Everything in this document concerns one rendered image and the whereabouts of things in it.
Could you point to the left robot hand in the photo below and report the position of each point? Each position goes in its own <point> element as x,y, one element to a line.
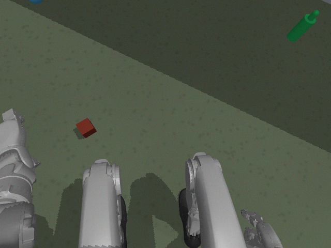
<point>12,131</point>

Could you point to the right robot foot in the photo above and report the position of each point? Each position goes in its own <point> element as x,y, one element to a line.
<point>190,241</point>

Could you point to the left robot arm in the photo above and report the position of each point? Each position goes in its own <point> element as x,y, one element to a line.
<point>18,223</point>

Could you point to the right robot hand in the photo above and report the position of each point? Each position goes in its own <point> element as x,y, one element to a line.
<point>264,236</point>

